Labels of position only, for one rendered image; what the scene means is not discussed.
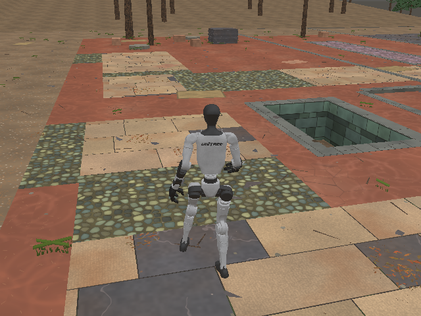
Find robot right forearm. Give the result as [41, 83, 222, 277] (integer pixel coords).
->
[233, 158, 242, 171]

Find right robot foot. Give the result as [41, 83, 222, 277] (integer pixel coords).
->
[215, 261, 229, 278]

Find right robot hand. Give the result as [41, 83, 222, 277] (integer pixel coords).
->
[224, 162, 239, 173]

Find robot right upper arm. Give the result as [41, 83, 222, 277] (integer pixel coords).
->
[225, 132, 241, 167]

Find robot left forearm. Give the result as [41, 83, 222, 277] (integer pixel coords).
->
[171, 160, 187, 190]

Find robot head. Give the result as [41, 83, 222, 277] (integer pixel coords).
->
[201, 104, 223, 136]

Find robot left upper arm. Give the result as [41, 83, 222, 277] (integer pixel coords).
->
[181, 132, 198, 171]

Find left robot hand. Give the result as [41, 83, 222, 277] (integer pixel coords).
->
[169, 186, 184, 203]

